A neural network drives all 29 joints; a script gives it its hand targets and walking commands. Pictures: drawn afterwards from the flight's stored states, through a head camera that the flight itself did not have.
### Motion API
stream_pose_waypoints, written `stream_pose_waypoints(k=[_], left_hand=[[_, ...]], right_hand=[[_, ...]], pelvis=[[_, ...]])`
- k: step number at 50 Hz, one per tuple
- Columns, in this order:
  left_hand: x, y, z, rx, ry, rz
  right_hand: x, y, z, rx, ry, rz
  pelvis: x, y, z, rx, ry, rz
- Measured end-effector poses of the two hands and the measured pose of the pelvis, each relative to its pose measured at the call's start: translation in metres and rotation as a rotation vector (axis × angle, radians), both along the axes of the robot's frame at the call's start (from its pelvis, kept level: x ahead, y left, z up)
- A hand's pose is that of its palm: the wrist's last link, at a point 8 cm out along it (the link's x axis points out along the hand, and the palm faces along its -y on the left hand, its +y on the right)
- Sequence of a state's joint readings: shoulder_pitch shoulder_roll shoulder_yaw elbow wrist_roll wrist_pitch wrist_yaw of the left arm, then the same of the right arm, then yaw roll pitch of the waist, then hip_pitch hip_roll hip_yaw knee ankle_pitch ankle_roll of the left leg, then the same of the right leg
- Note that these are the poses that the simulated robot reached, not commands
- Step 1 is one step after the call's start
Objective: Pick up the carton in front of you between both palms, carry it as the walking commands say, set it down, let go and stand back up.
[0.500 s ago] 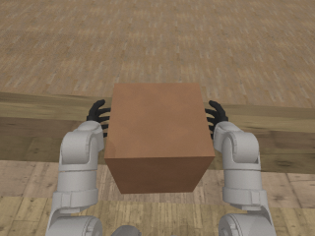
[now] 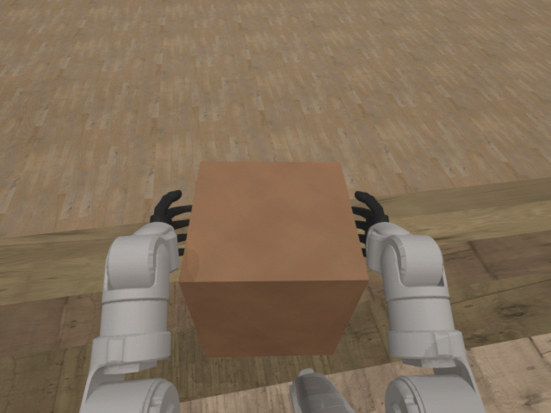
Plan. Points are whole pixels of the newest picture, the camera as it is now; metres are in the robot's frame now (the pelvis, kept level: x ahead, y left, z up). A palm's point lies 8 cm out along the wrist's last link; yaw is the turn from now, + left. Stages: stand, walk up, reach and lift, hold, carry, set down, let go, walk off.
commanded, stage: carry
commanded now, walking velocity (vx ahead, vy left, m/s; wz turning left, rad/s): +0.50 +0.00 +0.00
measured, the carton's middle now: (270, 264) +0.34 -0.04 +0.01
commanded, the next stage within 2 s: none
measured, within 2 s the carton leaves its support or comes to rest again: neither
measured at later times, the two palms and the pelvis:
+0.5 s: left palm (157, 151) +0.72 +0.18 -0.07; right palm (278, 140) +0.75 -0.12 -0.08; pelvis +0.39 -0.01 -0.17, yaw +0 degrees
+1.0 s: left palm (185, 105) +1.12 +0.14 -0.21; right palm (270, 97) +1.13 -0.16 -0.21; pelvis +0.78 -0.01 -0.34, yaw -1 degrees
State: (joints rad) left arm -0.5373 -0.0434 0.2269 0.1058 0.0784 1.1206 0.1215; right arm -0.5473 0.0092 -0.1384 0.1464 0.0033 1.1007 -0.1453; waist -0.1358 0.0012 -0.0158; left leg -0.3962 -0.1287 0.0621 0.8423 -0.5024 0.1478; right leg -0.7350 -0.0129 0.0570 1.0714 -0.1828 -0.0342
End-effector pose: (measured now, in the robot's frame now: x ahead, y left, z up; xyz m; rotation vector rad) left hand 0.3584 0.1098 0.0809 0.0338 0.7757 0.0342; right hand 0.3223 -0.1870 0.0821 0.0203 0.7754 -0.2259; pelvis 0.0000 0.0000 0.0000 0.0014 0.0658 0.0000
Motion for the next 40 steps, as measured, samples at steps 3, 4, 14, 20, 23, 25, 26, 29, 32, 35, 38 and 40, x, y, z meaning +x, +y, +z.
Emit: stream_pose_waypoints(k=[3,4,14,20,23,25,26,29,32,35,38,40], left_hand=[[0.042,-0.003,-0.019,-0.019,-0.005,0.01],[0.058,-0.003,-0.024,-0.025,-0.016,0.015],[0.201,0.035,-0.083,0.002,-0.112,0.155],[0.271,0.058,-0.134,0.013,0.001,0.202],[0.323,0.065,-0.147,0.03,-0.023,0.192],[0.364,0.068,-0.156,0.026,-0.064,0.175],[0.387,0.067,-0.161,0.019,-0.09,0.158],[0.453,0.057,-0.181,-0.004,-0.142,0.094],[0.499,0.042,-0.208,0.001,-0.08,0.038],[0.54,0.027,-0.234,-0.002,-0.016,-0.003],[0.579,0.018,-0.253,-0.017,0.006,-0.016],[0.607,0.014,-0.261,-0.024,-0.008,-0.01]], right_hand=[[0.046,-0.003,-0.013,-0.013,-0.006,0.004],[0.064,-0.004,-0.016,-0.017,-0.017,0.008],[0.262,0.036,-0.075,0.001,-0.112,0.182],[0.344,0.06,-0.132,0.02,-0.001,0.213],[0.39,0.066,-0.153,0.039,-0.025,0.202],[0.424,0.068,-0.164,0.034,-0.067,0.185],[0.44,0.067,-0.169,0.025,-0.094,0.169],[0.485,0.056,-0.188,-0.011,-0.143,0.115],[0.513,0.041,-0.216,0.002,-0.081,0.054],[0.54,0.028,-0.24,0.01,-0.017,0.0],[0.575,0.019,-0.253,0.007,0.003,-0.025],[0.605,0.015,-0.257,0.0,-0.01,-0.027]], pelvis=[[0.044,-0.004,-0.013,-0.001,0.0,0.008],[0.06,-0.006,-0.018,0.001,0.0,0.01],[0.226,-0.028,-0.111,-0.028,-0.009,0.005],[0.311,-0.025,-0.13,-0.024,0.006,0.004],[0.358,-0.015,-0.15,-0.027,0.001,0.0],[0.394,-0.008,-0.169,-0.031,-0.01,0.003],[0.413,-0.003,-0.182,-0.037,-0.021,0.007],[0.463,0.006,-0.217,-0.007,-0.027,0.022],[0.505,0.017,-0.229,-0.001,-0.016,0.005],[0.543,0.023,-0.234,-0.003,-0.003,-0.003],[0.581,0.023,-0.239,-0.003,0.001,-0.006],[0.609,0.02,-0.245,-0.006,0.002,-0.003]])
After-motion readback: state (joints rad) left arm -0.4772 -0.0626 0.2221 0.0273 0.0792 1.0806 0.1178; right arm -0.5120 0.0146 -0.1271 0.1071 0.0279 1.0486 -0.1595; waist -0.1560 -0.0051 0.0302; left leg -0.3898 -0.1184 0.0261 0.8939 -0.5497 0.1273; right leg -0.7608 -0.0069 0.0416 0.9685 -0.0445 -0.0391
